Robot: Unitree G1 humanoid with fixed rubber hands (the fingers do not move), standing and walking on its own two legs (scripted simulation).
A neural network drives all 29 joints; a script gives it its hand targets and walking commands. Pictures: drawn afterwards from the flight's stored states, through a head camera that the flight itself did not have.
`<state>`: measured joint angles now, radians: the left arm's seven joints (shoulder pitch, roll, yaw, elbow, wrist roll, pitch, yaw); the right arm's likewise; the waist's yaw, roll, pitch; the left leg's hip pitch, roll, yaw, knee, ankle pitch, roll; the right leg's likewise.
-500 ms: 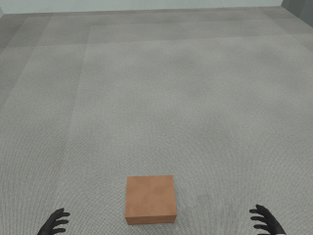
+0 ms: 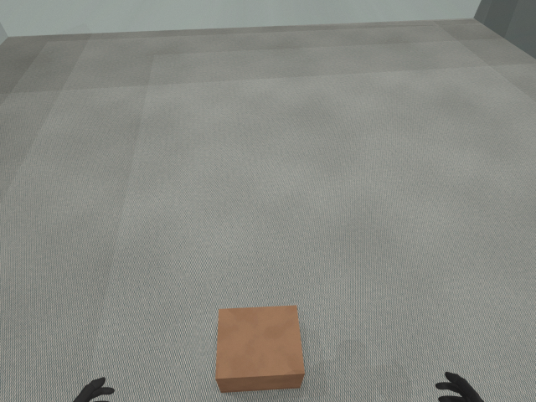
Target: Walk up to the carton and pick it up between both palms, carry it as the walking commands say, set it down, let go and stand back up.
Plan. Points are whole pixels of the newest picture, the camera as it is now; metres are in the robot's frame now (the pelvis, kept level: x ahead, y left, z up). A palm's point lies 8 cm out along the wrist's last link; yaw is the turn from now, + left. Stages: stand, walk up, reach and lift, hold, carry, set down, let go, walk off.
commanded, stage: stand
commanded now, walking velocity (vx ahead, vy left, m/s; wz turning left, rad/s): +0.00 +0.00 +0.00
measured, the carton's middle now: (259, 348) +0.42 +0.03 -0.69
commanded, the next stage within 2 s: none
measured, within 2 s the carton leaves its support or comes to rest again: neither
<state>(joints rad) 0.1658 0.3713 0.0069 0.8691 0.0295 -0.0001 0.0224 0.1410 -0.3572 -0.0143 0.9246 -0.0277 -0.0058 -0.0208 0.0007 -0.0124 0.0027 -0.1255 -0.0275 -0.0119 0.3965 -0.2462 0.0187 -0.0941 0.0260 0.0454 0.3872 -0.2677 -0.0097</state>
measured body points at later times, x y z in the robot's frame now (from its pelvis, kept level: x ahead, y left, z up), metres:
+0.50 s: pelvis -0.02 +0.00 +0.00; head -0.02 +0.00 +0.45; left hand +0.08 +0.31 -0.11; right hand +0.08 -0.31 -0.11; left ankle -0.02 +0.11 -0.74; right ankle -0.04 -0.11 -0.74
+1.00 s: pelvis -0.02 +0.00 +0.00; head -0.02 +0.00 +0.45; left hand +0.08 +0.32 -0.11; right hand +0.08 -0.32 -0.11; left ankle -0.02 +0.11 -0.74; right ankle -0.04 -0.12 -0.74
